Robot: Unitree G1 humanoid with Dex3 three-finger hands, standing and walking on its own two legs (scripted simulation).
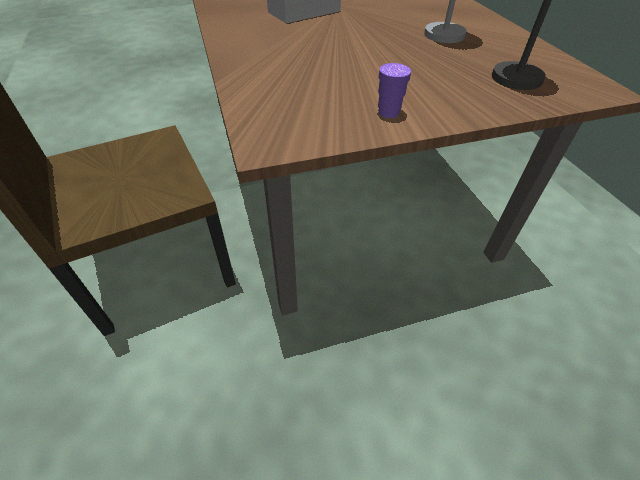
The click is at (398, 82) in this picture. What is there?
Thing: tapered cup
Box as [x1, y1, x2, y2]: [378, 63, 410, 117]
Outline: 388,63 382,65 379,70 380,81 378,90 378,112 380,115 385,117 394,117 398,114 398,110 401,107 402,97 405,93 406,83 410,75 410,69 402,64
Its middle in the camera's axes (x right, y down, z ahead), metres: +0.18 -0.36 +0.94
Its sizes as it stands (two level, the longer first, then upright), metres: 0.073 0.073 0.109
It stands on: a support 0.75 m high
